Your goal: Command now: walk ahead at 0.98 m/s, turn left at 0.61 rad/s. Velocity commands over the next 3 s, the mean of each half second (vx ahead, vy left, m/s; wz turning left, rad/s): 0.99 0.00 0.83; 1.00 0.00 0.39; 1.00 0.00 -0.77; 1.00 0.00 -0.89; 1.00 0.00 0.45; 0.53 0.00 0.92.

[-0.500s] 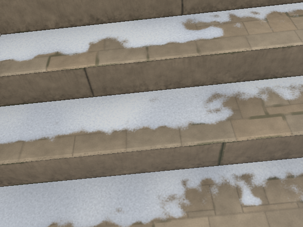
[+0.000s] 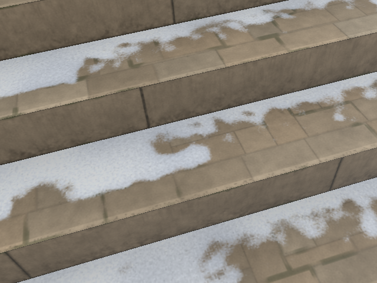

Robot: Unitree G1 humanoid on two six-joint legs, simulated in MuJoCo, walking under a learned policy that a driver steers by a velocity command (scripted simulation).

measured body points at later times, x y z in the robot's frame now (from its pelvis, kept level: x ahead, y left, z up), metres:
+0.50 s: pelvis +0.41 +0.00 +0.27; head +0.38 +0.02 +0.72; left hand +0.23 +0.22 +0.12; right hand +0.75 -0.07 +0.29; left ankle +0.41 +0.15 -0.19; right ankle +0.43 -0.15 -0.45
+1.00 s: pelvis +0.72 +0.25 +0.44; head +0.69 +0.25 +0.89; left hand +0.85 +0.50 +0.41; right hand +0.76 +0.04 +0.29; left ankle +0.63 +0.24 -0.28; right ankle +0.90 +0.17 +0.07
